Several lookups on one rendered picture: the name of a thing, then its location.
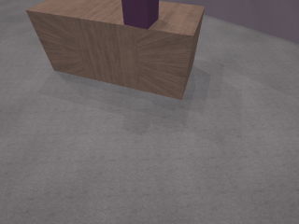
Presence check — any carton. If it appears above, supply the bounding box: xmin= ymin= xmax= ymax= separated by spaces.
xmin=121 ymin=0 xmax=159 ymax=30

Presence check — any pedestal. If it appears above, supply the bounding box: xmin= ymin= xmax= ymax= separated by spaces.
xmin=26 ymin=0 xmax=205 ymax=100

